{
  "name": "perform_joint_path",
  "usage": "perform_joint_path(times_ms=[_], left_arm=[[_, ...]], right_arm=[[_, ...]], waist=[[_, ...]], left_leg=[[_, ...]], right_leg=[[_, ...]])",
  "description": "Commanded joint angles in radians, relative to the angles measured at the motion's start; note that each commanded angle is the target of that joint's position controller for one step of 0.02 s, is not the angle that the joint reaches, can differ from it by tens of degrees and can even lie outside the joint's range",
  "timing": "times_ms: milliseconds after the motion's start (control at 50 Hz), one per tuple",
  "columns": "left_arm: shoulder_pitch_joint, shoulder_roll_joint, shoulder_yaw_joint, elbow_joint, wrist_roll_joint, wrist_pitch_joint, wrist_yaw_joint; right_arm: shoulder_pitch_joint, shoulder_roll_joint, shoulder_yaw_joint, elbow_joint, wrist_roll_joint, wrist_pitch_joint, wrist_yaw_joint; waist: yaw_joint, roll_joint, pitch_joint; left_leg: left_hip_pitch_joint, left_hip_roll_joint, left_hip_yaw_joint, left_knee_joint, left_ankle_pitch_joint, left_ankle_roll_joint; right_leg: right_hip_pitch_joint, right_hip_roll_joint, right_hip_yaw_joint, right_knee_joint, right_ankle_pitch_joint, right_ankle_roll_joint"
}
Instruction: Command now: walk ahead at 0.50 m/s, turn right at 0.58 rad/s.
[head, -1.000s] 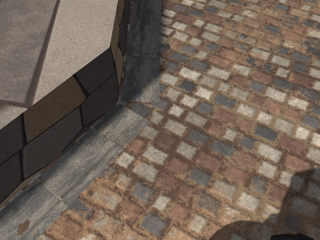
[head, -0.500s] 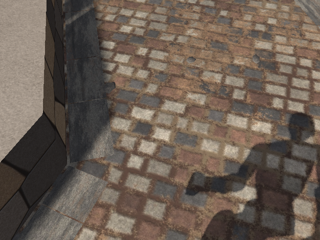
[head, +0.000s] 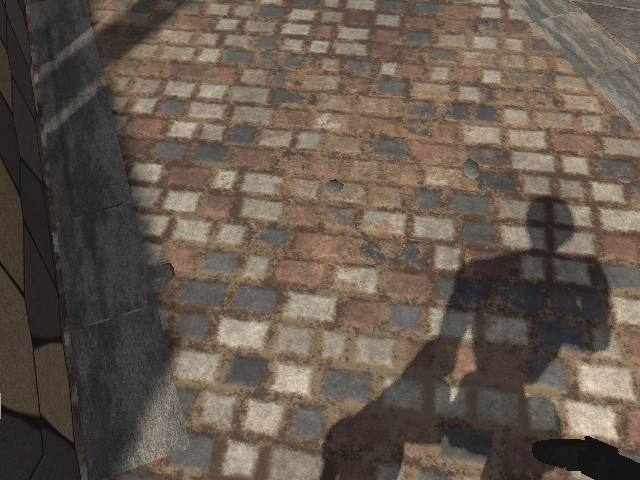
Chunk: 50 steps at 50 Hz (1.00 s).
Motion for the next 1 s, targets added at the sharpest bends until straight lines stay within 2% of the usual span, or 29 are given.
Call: perform_joint_path(times_ms=[20, 40, 60, 80, 100, 120, 140, 160, 180, 240, 360, 440, 480, 500, 520, 540, 560, 580, 600, 620, 640, 660, 680, 700, 720, 760, 820, 860, 1000], left_arm=[[-0.07, 0.187, 0.04, -0.071, -0.002, -0.019, 0.0], [-0.073, 0.152, 0.03, -0.085, -0.015, -0.03, -0.012], [-0.018, 0.053, 0.007, -0.121, -0.045, -0.034, -0.012], [0.042, 0.097, 0.009, -0.131, -0.022, -0.024, -0.008], [0.005, 0.133, 0.015, -0.1, 0.001, -0.007, -0.004], [-0.06, 0.123, 0.013, -0.103, 0.007, -0.003, -0.015], [-0.083, 0.103, 0.012, -0.109, 0.009, 0.003, -0.024], [-0.098, 0.097, 0.012, -0.116, 0.021, 0.013, -0.034], [-0.096, 0.088, 0.009, -0.116, 0.024, 0.025, -0.042], [-0.167, 0.069, 0.003, -0.156, 0.02, 0.04, -0.06], [-0.368, 0.035, -0.021, -0.234, 0.015, 0.035, -0.084], [-0.482, 0.032, -0.031, -0.28, 0.02, 0.033, -0.096], [-0.498, 0.045, -0.028, -0.291, 0.027, 0.035, -0.094], [-0.486, 0.05, -0.024, -0.291, 0.031, 0.036, -0.089], [-0.442, 0.061, -0.018, -0.281, 0.034, 0.035, -0.083], [-0.341, 0.078, -0.007, -0.253, 0.036, 0.028, -0.075], [-0.165, 0.11, 0.013, -0.194, 0.044, 0.019, -0.061], [-0.053, 0.216, 0.046, -0.176, 0.05, 0.02, -0.042], [-0.079, 0.294, 0.063, -0.202, 0.009, 0.03, -0.033], [-0.065, 0.269, 0.06, -0.193, -0.002, 0.039, -0.023], [-0.114, 0.209, 0.045, -0.175, -0.005, 0.036, -0.012], [-0.157, 0.149, 0.027, -0.169, -0.004, 0.027, -0.009], [-0.192, 0.122, 0.015, -0.166, -0.007, 0.016, -0.007], [-0.217, 0.103, 0.006, -0.169, -0.007, 0.005, -0.01], [-0.205, 0.098, 0.003, -0.162, -0.009, -0.009, -0.015], [-0.166, 0.112, 0.007, -0.132, -0.014, -0.023, -0.02], [-0.104, 0.119, 0.007, -0.098, -0.015, -0.028, -0.021], [-0.079, 0.118, 0.005, -0.081, -0.016, -0.031, -0.019], [0.0, 0.105, -0.011, -0.013, 0.009, -0.042, 0.001]], right_arm=[[0.166, -0.157, -0.05, -0.017, 0.006, -0.035, -0.02], [0.311, -0.212, -0.067, 0.002, -0.01, -0.048, -0.036], [0.406, -0.293, -0.087, -0.006, -0.034, -0.042, -0.051], [0.356, -0.295, -0.095, -0.002, -0.02, -0.023, -0.046], [0.284, -0.191, -0.077, -0.019, -0.011, -0.016, -0.041], [0.237, -0.121, -0.061, -0.022, -0.004, -0.017, -0.037], [0.218, -0.099, -0.053, -0.018, -0.007, -0.02, -0.036], [0.234, -0.096, -0.051, -0.001, -0.005, -0.027, -0.038], [0.249, -0.098, -0.052, 0.011, -0.001, -0.036, -0.035], [0.29, -0.109, -0.061, 0.037, 0.014, -0.061, -0.024], [0.335, -0.114, -0.068, 0.074, 0.011, -0.059, -0.02], [0.389, -0.149, -0.078, 0.1, 0.011, -0.051, -0.028], [0.414, -0.167, -0.082, 0.116, 0.01, -0.037, -0.032], [0.419, -0.179, -0.084, 0.124, 0.011, -0.03, -0.037], [0.424, -0.196, -0.087, 0.13, 0.009, -0.022, -0.04], [0.426, -0.207, -0.088, 0.131, 0.01, -0.012, -0.042], [0.417, -0.205, -0.084, 0.121, 0.011, -0.006, -0.043], [0.447, -0.131, -0.064, 0.069, 0.017, -0.008, -0.034], [0.396, -0.113, -0.065, -0.004, 0.01, -0.017, -0.019], [0.275, -0.169, -0.075, -0.024, 0.0, -0.023, -0.017], [0.272, -0.136, -0.062, -0.02, 0.015, -0.033, -0.014], [0.304, -0.123, -0.057, 0.004, 0.016, -0.035, -0.015], [0.32, -0.117, -0.057, 0.012, 0.0, -0.021, -0.014], [0.362, -0.107, -0.052, 0.031, -0.013, -0.002, -0.011], [0.375, -0.103, -0.053, 0.039, -0.018, 0.012, -0.006], [0.354, -0.094, -0.054, 0.038, -0.016, 0.026, 0.004], [0.231, -0.088, -0.055, 0.008, -0.011, 0.029, 0.008], [0.172, -0.087, -0.054, -0.004, -0.006, 0.027, 0.009], [0.012, -0.068, -0.039, -0.043, 0.009, 0.013, 0.023]], waist=[[-0.157, -0.087, -0.096], [-0.22, -0.015, -0.206], [-0.22, 0.159, -0.341], [-0.153, 0.255, -0.356], [-0.133, 0.083, -0.196], [-0.134, -0.002, -0.091], [-0.118, 0.017, -0.048], [-0.111, 0.06, -0.023], [-0.104, 0.075, -0.02], [-0.1, 0.071, -0.022], [-0.129, 0.06, 0.021], [-0.159, 0.058, 0.045], [-0.16, 0.058, 0.044], [-0.149, 0.064, 0.032], [-0.127, 0.075, -0.004], [-0.083, 0.072, -0.068], [-0.005, 0.026, -0.169], [0.015, -0.133, -0.3], [-0.02, -0.278, -0.379], [0.021, -0.112, -0.279], [-0.025, -0.069, -0.158], [-0.078, -0.024, -0.084], [-0.118, -0.028, -0.053], [-0.145, -0.038, -0.066], [-0.149, -0.05, -0.075], [-0.149, -0.056, -0.052], [-0.11, -0.065, 0.007], [-0.092, -0.073, 0.017], [-0.04, -0.074, 0.074]], left_leg=[[0.362, -0.054, 0.018, -0.122, -0.047, 0.051], [0.594, 0.077, -0.102, -0.154, -0.13, 0.094], [0.853, 0.356, -0.46, -0.203, -0.286, 0.164], [0.827, 0.44, -0.756, -0.291, -0.339, 0.238], [0.687, 0.398, -0.633, -0.297, -0.416, 0.228], [0.561, 0.338, -0.47, -0.322, -0.349, 0.208], [0.488, 0.29, -0.351, -0.351, -0.244, 0.181], [0.445, 0.26, -0.265, -0.366, -0.146, 0.171], [0.424, 0.241, -0.201, -0.377, -0.065, 0.166], [0.44, 0.248, -0.097, -0.409, 0.085, 0.183], [0.462, 0.205, 0.11, -0.43, 0.19, 0.163], [0.523, 0.233, 0.175, -0.409, 0.244, 0.143], [0.588, 0.249, 0.205, -0.348, 0.37, 0.134], [0.611, 0.254, 0.225, -0.285, 0.525, 0.126], [0.632, 0.257, 0.245, -0.183, 0.687, 0.121], [0.623, 0.253, 0.263, -0.019, 0.772, 0.116], [0.514, 0.23, 0.286, 0.221, 0.669, 0.09], [0.199, 0.175, 0.286, 0.552, 0.19, 0.047], [-0.124, -0.028, 0.156, 0.833, -0.467, -0.004], [-0.235, 0.024, 0.019, 0.853, -0.385, 0.006], [-0.225, 0.073, 0.02, 0.783, -0.287, 0.018], [-0.144, 0.106, 0.021, 0.671, -0.251, 0.02], [-0.072, 0.122, 0.015, 0.61, -0.25, 0.015], [-0.006, 0.126, 0.015, 0.576, -0.236, 0.011], [0.02, 0.116, 0.029, 0.562, -0.226, 0.007], [0.0, 0.111, 0.044, 0.503, -0.166, 0.0], [-0.095, 0.116, 0.05, 0.38, -0.043, -0.007], [-0.13, 0.109, 0.052, 0.297, 0.024, -0.003], [-0.124, 0.036, 0.086, 0.07, 0.078, 0.072]], right_leg=[[-0.111, -0.205, 0.149, 0.217, 0.775, -0.03], [-0.217, -0.144, 0.096, 0.44, 0.634, -0.005], [-0.47, -0.023, -0.036, 0.729, 0.102, 0.03], [-0.616, -0.017, -0.088, 0.866, -0.194, 0.027], [-0.658, -0.097, -0.087, 0.92, -0.102, 0.026], [-0.643, -0.128, -0.102, 0.887, -0.024, 0.033], [-0.62, -0.155, -0.115, 0.848, 0.011, 0.04], [-0.606, -0.174, -0.123, 0.826, 0.022, 0.049], [-0.593, -0.18, -0.135, 0.825, 0.036, 0.055], [-0.651, -0.196, -0.145, 0.807, 0.102, 0.065], [-0.687, -0.209, -0.211, 0.546, 0.313, 0.08], [-0.62, -0.198, -0.286, 0.36, 0.302, 0.044], [-0.591, -0.171, -0.317, 0.308, 0.219, 0.015], [-0.55, -0.143, -0.336, 0.288, 0.167, -0.004], [-0.483, -0.105, -0.353, 0.271, 0.112, -0.026], [-0.363, -0.062, -0.359, 0.237, 0.088, -0.053], [-0.127, -0.045, -0.327, 0.17, 0.119, -0.087], [0.19, -0.293, 0.019, 0.132, -0.057, -0.168], [0.341, -0.505, 0.552, -0.03, 0.014, -0.286], [0.298, -0.471, 0.432, -0.048, 0.155, -0.267], [0.168, -0.45, 0.27, -0.042, 0.288, -0.241], [0.023, -0.395, 0.167, -0.057, 0.423, -0.193], [-0.071, -0.347, 0.097, -0.072, 0.497, -0.165], [-0.12, -0.318, 0.047, -0.091, 0.531, -0.152], [-0.141, -0.305, 0.027, -0.103, 0.575, -0.155], [-0.159, -0.286, -0.007, -0.143, 0.566, -0.15], [-0.124, -0.277, -0.021, -0.186, 0.533, -0.124], [-0.073, -0.275, -0.042, -0.19, 0.545, -0.102], [0.082, -0.323, -0.154, -0.202, 0.674, -0.06]])
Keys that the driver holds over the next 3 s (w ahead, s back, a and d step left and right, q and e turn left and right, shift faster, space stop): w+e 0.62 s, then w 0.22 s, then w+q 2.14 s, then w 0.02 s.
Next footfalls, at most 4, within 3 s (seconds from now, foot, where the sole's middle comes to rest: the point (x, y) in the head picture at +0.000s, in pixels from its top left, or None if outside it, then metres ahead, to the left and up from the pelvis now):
0.04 left None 0.19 0.12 -0.77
0.56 right None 0.40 -0.15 -0.77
1.12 left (447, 350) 0.76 -0.15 -0.77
1.62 right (544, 274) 0.99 -0.39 -0.77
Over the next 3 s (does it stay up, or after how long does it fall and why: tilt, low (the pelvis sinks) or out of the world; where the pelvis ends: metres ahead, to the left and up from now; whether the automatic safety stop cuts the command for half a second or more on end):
stays up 1.53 -0.09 0.01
